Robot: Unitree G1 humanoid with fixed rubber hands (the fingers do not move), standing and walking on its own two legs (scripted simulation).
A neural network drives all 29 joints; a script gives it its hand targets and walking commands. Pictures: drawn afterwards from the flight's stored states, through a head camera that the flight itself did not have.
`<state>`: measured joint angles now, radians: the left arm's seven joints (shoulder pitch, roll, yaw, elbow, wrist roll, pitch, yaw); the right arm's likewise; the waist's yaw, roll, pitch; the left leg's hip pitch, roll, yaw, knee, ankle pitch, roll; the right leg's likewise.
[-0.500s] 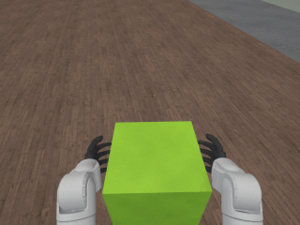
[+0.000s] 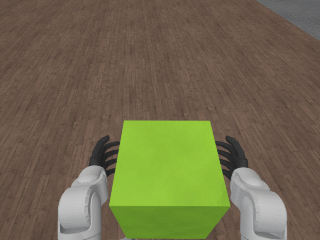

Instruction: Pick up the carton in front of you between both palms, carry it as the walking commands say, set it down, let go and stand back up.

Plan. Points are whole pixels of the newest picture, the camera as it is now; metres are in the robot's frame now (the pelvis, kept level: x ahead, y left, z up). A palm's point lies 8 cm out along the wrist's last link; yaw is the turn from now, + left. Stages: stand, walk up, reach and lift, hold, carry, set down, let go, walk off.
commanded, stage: carry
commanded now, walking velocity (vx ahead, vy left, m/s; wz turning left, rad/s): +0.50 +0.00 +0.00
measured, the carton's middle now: (166, 182) +0.26 +0.00 +0.01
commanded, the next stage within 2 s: none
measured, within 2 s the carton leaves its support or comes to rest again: neither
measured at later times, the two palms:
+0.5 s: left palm (115, 78) +0.58 +0.18 +0.10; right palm (203, 77) +0.57 -0.12 +0.11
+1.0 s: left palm (129, 42) +0.91 +0.18 +0.08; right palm (193, 43) +0.90 -0.12 +0.08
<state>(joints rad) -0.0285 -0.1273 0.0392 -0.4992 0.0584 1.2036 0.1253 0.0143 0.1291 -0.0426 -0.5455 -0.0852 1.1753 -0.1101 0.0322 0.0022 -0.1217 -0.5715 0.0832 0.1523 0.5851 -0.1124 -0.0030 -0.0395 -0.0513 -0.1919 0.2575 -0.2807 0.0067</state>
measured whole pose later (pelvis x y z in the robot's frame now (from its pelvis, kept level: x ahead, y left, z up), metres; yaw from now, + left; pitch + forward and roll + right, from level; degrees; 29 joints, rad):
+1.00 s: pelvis +0.67 +0.03 -0.01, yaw -1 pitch +1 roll -1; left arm 0.02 -0.13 0.03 -0.52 0.08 1.16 0.11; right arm 0.04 0.13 -0.03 -0.55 -0.09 1.14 -0.10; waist 0.01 0.04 -0.05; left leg -0.44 0.07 0.19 0.42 0.08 -0.01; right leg -0.07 -0.06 -0.18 0.43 -0.37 0.04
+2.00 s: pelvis +0.70 +0.01 -0.02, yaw -4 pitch +0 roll +0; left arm -0.10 -0.13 0.08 -0.22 0.15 1.14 0.07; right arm -0.10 0.13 -0.08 -0.24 -0.15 1.13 -0.08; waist 0.00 0.01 -0.09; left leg -0.39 0.11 0.19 0.51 -0.11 0.01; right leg -0.08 -0.05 -0.15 0.53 -0.43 0.01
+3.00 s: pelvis +0.68 +0.00 -0.02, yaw -4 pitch +1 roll +0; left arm -0.23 -0.14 0.17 0.16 0.24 0.74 0.04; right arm -0.22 0.14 -0.16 0.14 -0.24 0.73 -0.03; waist 0.00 0.01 -0.05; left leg -0.44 0.12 0.17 0.52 -0.08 0.00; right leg -0.16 -0.04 -0.16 0.60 -0.45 -0.02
